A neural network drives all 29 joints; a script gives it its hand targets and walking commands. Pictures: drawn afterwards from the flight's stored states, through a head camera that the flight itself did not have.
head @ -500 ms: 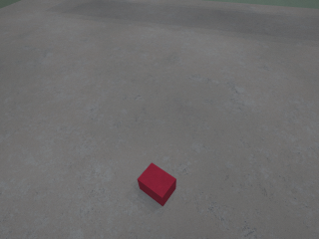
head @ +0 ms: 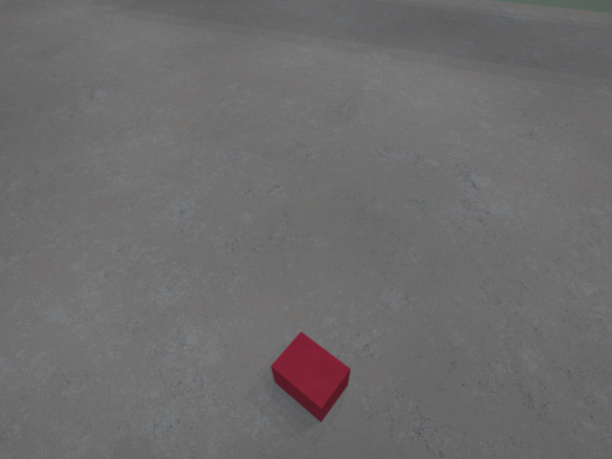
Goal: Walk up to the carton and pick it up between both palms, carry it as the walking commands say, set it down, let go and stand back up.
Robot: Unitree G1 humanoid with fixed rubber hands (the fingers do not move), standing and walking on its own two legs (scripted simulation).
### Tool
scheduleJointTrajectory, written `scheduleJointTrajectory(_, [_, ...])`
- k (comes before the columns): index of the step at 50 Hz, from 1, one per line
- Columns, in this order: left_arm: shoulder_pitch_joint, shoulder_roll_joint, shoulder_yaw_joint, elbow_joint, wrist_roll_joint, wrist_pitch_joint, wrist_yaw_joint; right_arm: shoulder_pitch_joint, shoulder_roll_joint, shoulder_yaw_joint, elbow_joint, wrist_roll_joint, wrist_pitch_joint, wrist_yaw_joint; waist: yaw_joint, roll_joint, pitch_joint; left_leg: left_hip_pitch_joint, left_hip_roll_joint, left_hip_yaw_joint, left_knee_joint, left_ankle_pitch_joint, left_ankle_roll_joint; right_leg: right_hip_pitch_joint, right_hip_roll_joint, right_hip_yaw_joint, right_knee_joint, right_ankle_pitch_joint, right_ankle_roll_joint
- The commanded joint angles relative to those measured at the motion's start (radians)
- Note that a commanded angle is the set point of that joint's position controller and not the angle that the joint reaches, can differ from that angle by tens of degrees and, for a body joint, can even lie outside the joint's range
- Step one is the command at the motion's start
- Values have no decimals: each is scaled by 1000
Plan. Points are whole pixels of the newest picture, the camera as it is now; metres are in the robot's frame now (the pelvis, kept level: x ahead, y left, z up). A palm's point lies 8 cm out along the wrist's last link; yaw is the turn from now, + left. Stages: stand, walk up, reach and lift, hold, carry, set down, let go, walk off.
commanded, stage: walk up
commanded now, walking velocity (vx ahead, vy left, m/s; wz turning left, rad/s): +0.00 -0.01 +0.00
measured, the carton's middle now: (310, 376) +0.50 +0.03 -0.70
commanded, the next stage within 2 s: none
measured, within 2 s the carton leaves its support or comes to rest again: neither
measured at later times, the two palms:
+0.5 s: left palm out of the picture +0.01 +0.25 -0.13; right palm out of the picture +0.05 -0.24 -0.13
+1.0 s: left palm out of the picture +0.04 +0.29 -0.10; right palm out of the picture +0.02 -0.23 -0.12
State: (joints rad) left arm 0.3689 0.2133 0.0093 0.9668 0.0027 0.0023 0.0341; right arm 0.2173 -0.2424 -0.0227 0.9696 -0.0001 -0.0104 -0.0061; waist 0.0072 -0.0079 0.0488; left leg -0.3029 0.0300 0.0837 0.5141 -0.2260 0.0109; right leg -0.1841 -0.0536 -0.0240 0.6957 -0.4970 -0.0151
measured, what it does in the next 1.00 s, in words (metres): steps on the spot: right foot, then right foot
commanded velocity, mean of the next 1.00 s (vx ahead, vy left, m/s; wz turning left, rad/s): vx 0.02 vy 0.04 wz -0.09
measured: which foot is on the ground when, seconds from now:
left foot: down 0.00-0.78, up 0.80-1.00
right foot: up 0.00-0.06, down 0.08-0.52, up 0.54-0.74, down 0.76-1.00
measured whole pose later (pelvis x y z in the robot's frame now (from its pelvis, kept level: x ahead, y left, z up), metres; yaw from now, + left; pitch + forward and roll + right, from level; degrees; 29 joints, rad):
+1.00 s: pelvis -0.01 +0.04 +0.01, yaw -10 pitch +0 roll +4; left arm 0.32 0.23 0.01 0.95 0.00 0.02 0.04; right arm 0.20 -0.25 -0.02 0.89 0.00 0.06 -0.01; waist 0.02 -0.02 0.02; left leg -0.35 0.00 0.03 0.90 -0.36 0.00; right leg -0.22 -0.07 0.16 0.46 -0.26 0.00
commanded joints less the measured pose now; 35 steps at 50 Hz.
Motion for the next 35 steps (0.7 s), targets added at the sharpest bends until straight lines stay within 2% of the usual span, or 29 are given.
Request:
scheduleJointTrajectory(1, [84,17,10,-2,9,9,-2,-2,-92,-10,-21,-27,14,-29,0,143,-150,221,227,-148,-124,608,119,-77,24,8,-105,63,17])
scheduleJointTrajectory(2, [92,16,9,9,12,6,-1,-21,-91,-15,-26,-19,22,-24,11,133,-139,190,193,-125,-109,486,109,-34,22,-13,-217,157,15])
scheduleJointTrajectory(3, [91,24,11,18,12,-1,2,-42,-84,-16,-29,-15,25,-22,19,73,-114,144,172,-119,-88,381,85,-1,6,-11,-308,280,4])
scheduleJointTrajectory(5, [41,63,22,3,13,-16,2,28,-37,-9,-22,-8,25,-14,-11,-38,-126,109,77,-70,-73,157,37,56,-88,97,-400,436,-36])
scheduleJointTrajectory(6, [17,76,22,9,14,-18,-3,33,-26,-10,-13,-8,30,-14,-20,-77,-107,150,58,-36,-104,72,20,-8,-112,123,-397,452,-57])
scheduleJointTrajectory(7, [-9,82,19,11,16,-20,-5,28,-37,-12,-10,-10,29,-19,-24,-94,-92,188,71,-37,-107,66,17,-48,-105,118,-379,448,-57])
scheduleJointTrajectory(10, [3,64,17,5,12,-29,-1,33,-68,-12,-3,-12,12,-16,-8,-11,-145,198,97,-60,-101,209,22,14,-62,43,-340,477,-28])
scheduleJointTrajectory(14, [24,65,22,2,10,-28,0,25,-51,-9,-6,-12,12,-16,-7,-13,-136,189,101,-55,-96,217,20,4,-60,52,-347,471,-29])
scheduleJointTrajectory(15, [13,110,57,-50,23,-21,-7,26,-76,-18,-57,-4,13,-32,-13,-27,-109,107,70,16,-8,135,6,-8,-102,114,-343,564,-37])
scheduleJointTrajectory(16, [16,174,76,-64,27,-12,-17,-12,-108,-30,-81,-2,22,-44,7,-73,-89,58,58,24,45,56,-13,-37,-149,226,-333,586,-71])
scheduleJointTrajectory(17, [7,209,81,-73,25,-5,-20,-30,-107,-32,-98,1,30,-46,15,-114,-60,17,36,17,73,-14,-23,-57,-188,301,-354,584,-102])
scheduleJointTrajectory(18, [-27,219,84,-75,26,-1,-17,-18,-82,-27,-96,2,32,-45,9,-164,-33,-17,12,15,81,-56,-27,-62,-205,303,-375,562,-116])
scheduleJointTrajectory(20, [-81,190,75,-68,24,-1,6,12,-37,-8,-93,-4,21,-25,-24,-160,-43,-44,-13,23,61,-26,-22,-3,-195,159,-352,511,-101])
scheduleJointTrajectory(21, [-77,187,75,-68,24,1,8,1,-35,-5,-100,-7,18,-18,-22,-146,-48,-31,-18,48,48,-24,-28,8,-188,118,-332,521,-91])
scheduleJointTrajectory(22, [-74,177,71,-63,21,0,8,32,-53,-9,-102,-8,16,-21,-41,-104,-79,22,2,33,35,30,-20,-12,-163,103,-295,498,-77])
scheduleJointTrajectory(23, [-76,155,63,-63,16,0,2,53,-65,-7,-86,-9,9,-25,-37,-60,-102,93,48,3,7,135,-5,-47,-125,92,-265,464,-57])
scheduleJointTrajectory(24, [-84,139,64,-72,14,-2,3,76,-88,-15,-91,-6,7,-23,-31,-11,-108,109,91,-60,-24,208,14,-68,-100,44,-214,392,-26])
scheduleJointTrajectory(26, [-66,92,56,-76,9,-3,3,68,-124,-22,-92,0,12,-23,-18,146,-106,104,200,-221,-149,225,91,-93,-8,-29,-37,244,13])
scheduleJointTrajectory(27, [-57,74,51,-75,16,5,-3,70,-131,-26,-87,1,15,-27,-17,168,-94,127,245,-261,-198,189,125,-134,30,-25,10,70,18])
scheduleJointTrajectory(28, [-64,72,46,-70,19,10,-7,72,-132,-30,-73,0,18,-31,-13,168,-88,126,265,-264,-232,116,136,-149,30,-20,31,5,14])
scheduleJointTrajectory(29, [-102,87,47,-87,21,14,-4,40,-145,-39,-91,-2,22,-29,-18,186,-51,68,260,-314,-257,81,154,-178,26,-11,88,-30,14])
scheduleJointTrajectory(30, [-132,96,51,-105,21,15,-4,21,-155,-44,-105,-6,25,-26,-28,190,-23,34,254,-356,-271,63,156,-194,22,5,122,-58,12])
scheduleJointTrajectory(31, [-135,93,50,-109,21,18,-7,4,-163,-47,-114,-7,26,-26,-29,206,-10,4,251,-360,-285,10,152,-197,14,15,148,-61,8])
scheduleJointTrajectory(32, [-117,86,44,-102,19,22,-10,-23,-155,-45,-111,-8,27,-28,-11,194,-23,5,229,-327,-289,-7,137,-165,12,11,100,-46,4])
scheduleJointTrajectory(33, [-108,80,42,-100,18,19,-12,-34,-157,-46,-117,-9,32,-27,-8,187,-4,0,209,-313,-282,-24,124,-160,17,7,40,-7,3])
scheduleJointTrajectory(34, [-54,66,35,-66,21,18,-19,-41,-135,-40,-102,-7,31,-33,15,146,-29,16,184,-205,-270,-91,97,-90,17,-21,-81,62,4])
scheduleJointTrajectory(35, [-37,65,34,-57,23,13,-20,-49,-135,-39,-103,-4,35,-33,21,114,-12,6,154,-187,-236,-122,76,-61,29,-39,-209,140,3])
